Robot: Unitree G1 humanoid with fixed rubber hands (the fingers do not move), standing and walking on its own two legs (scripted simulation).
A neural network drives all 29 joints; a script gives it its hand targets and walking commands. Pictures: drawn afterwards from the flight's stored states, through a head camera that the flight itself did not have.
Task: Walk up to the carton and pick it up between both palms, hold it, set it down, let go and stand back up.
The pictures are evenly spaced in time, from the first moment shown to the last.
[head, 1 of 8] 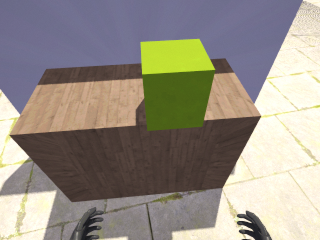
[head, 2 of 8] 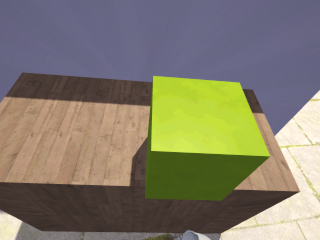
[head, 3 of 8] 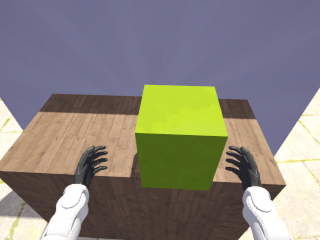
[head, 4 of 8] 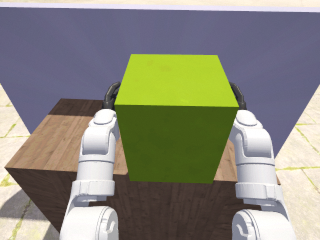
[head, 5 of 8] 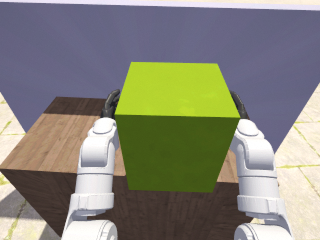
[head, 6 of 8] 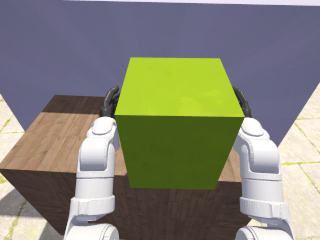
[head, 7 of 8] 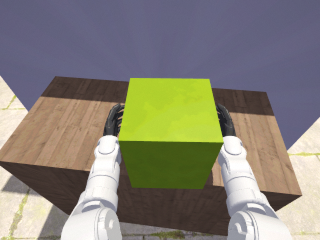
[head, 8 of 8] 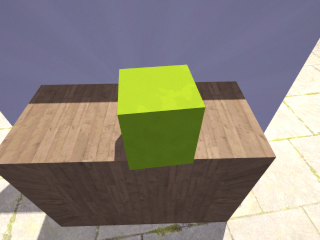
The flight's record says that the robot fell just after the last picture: no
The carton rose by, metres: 0.15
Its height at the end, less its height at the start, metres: +0.00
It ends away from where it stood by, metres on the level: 0.05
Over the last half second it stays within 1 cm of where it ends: yes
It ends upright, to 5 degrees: yes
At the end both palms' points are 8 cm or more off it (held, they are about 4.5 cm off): yes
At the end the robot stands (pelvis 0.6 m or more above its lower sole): yes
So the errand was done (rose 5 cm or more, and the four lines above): yes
